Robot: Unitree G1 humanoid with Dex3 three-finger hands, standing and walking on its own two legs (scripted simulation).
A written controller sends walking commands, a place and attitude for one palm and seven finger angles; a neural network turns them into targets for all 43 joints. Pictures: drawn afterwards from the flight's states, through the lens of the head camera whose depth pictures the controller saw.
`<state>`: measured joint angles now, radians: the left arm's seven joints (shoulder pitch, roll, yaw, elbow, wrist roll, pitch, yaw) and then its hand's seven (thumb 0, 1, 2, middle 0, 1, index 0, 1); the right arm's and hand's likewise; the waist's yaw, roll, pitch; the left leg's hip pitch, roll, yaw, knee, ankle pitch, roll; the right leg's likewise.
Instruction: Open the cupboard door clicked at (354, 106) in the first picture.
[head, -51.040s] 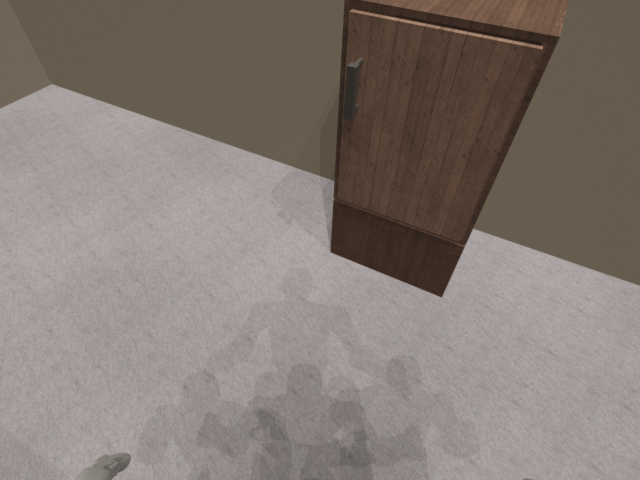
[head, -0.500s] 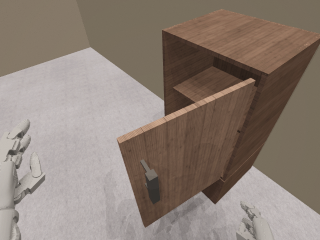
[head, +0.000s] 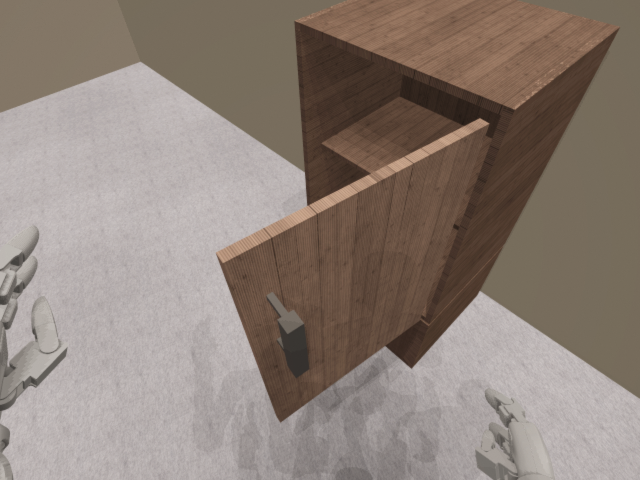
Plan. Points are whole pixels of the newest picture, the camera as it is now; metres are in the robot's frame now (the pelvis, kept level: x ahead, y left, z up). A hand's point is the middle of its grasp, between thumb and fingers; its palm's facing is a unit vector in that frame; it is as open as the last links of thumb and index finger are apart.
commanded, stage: step back with the hand held close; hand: left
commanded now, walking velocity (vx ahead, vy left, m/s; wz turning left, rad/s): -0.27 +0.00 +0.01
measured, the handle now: (286, 335) +0.31 +0.08 -0.02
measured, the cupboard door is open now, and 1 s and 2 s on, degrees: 81 81 81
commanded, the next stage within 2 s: stop stepping back and stand still in 1.10 s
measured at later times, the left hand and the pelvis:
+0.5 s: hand out of the picture +0.11 +0.29 +0.15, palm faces +0.47 -0.74 -0.48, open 7.4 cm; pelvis -0.08 +0.02 -0.02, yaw +3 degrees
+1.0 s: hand out of the picture +0.04 +0.31 +0.16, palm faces +0.49 -0.72 -0.49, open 7.4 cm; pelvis -0.15 +0.02 -0.01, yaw +5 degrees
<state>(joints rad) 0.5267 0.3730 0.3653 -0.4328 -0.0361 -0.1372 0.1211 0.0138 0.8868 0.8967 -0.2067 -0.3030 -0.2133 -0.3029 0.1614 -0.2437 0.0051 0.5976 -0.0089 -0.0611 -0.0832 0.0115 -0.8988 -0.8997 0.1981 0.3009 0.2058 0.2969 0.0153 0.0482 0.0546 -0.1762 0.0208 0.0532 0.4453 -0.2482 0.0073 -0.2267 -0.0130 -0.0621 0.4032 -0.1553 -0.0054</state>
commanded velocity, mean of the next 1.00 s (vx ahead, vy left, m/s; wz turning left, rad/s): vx -0.33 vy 0.00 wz -0.06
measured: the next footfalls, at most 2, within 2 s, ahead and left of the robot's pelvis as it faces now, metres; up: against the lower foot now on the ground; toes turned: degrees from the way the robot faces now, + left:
right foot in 1.30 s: -0.32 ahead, -0.12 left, +0.00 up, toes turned -5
left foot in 1.56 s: -0.27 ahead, +0.09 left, +0.00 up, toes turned +0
